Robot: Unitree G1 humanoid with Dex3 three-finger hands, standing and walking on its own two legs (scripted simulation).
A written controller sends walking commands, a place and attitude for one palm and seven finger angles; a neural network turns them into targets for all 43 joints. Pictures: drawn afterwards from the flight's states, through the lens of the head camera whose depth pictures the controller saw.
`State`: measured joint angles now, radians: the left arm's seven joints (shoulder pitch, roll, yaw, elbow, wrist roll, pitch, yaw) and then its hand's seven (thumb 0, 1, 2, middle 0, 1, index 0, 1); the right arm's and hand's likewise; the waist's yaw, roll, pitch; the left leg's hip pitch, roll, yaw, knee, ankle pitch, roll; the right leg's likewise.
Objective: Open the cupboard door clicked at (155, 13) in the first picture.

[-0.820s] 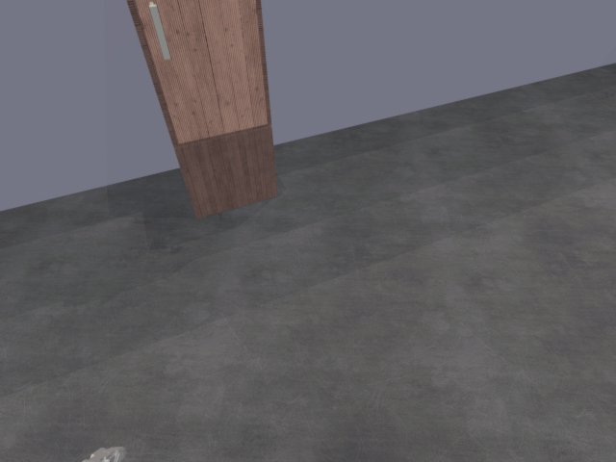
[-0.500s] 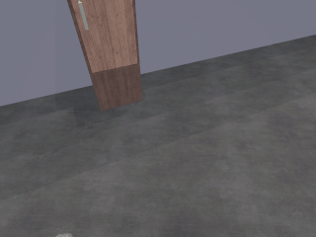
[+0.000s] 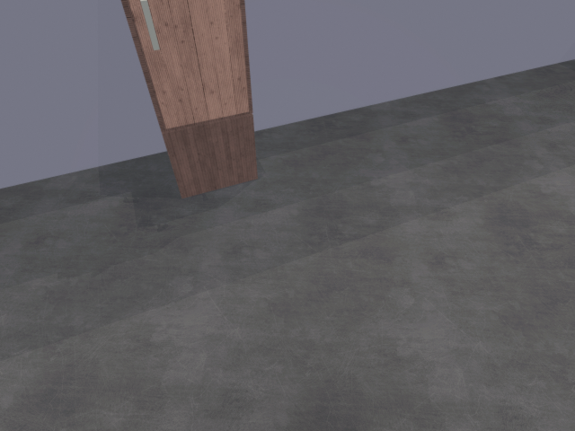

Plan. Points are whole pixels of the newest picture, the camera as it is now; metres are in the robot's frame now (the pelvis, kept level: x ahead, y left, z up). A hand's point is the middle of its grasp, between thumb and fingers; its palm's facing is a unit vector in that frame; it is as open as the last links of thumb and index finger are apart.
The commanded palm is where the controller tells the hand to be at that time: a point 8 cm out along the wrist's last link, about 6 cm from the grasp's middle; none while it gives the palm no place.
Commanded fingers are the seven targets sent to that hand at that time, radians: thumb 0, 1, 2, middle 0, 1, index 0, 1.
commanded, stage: look at it before walking up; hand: left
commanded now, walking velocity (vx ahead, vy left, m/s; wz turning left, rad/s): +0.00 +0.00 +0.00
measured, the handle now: (149, 23) +1.25 +0.53 +0.06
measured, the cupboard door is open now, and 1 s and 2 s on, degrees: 0 0 0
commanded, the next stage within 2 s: walk to a spot facing it in 0.62 s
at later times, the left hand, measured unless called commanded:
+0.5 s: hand out of the picture +0.07 +0.25 -0.15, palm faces -0.02 -0.94 -0.33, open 7.4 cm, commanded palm none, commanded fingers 0.00 0.90 0.90 -0.20 -0.30 -0.20 -0.30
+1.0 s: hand out of the picture +0.03 +0.22 -0.19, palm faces +0.02 -0.98 -0.20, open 7.4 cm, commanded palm none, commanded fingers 0.00 0.90 0.90 -0.20 -0.30 -0.20 -0.30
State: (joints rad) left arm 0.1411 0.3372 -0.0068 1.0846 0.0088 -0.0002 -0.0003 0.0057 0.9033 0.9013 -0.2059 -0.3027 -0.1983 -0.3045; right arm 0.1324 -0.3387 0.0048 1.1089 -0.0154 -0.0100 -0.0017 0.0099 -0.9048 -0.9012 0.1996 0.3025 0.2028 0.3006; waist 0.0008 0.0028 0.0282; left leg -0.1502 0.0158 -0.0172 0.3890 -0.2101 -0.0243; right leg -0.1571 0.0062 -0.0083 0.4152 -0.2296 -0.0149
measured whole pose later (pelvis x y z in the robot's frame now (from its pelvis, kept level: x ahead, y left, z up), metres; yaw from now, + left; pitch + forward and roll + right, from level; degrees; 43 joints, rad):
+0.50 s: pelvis +0.00 +0.00 +0.00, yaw +0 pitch -2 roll +0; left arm 0.14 0.34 -0.01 1.08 0.01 0.00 0.00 0.01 0.90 0.90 -0.21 -0.30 -0.20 -0.30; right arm 0.12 -0.34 0.01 1.11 -0.01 -0.01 0.00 0.01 -0.90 -0.90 0.20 0.30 0.20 0.30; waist 0.00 0.00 0.03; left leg -0.14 0.01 -0.02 0.37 -0.20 -0.02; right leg -0.14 0.00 -0.01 0.39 -0.21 -0.01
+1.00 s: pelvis +0.04 +0.02 -0.01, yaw +0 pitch -1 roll -1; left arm 0.33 0.23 0.01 1.10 0.02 0.00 -0.01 0.00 0.90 0.90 -0.20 -0.30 -0.20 -0.30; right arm 0.29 -0.23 0.00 1.12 -0.03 -0.01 0.01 0.01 -0.91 -0.90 0.20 0.30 0.20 0.30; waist 0.01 -0.01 -0.03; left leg -0.19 0.04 0.02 0.57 -0.36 0.00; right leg -0.16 0.01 0.00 0.52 -0.35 0.00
